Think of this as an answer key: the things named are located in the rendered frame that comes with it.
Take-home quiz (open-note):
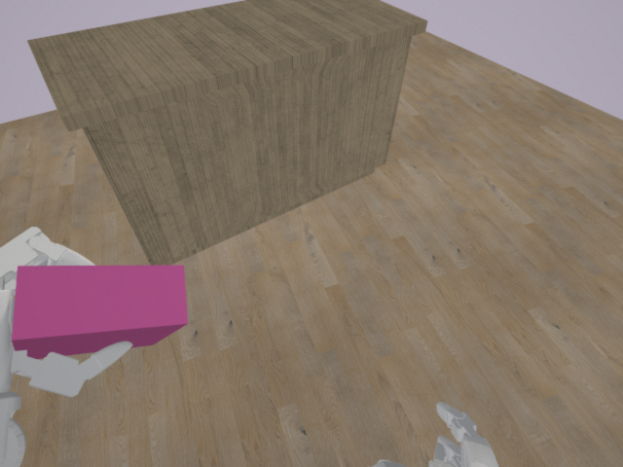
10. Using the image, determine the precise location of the right robot hand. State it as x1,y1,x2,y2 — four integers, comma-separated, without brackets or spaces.
428,402,498,467

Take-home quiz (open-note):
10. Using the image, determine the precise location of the table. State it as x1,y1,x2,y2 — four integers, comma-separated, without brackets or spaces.
27,0,427,266

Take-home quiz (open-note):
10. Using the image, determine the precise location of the left robot forearm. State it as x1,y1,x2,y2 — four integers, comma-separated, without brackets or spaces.
0,392,26,467

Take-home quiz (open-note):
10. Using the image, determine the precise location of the sponge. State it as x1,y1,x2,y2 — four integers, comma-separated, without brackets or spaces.
12,265,188,359

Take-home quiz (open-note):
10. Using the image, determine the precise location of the left robot hand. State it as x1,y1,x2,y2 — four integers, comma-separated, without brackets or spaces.
0,227,133,398

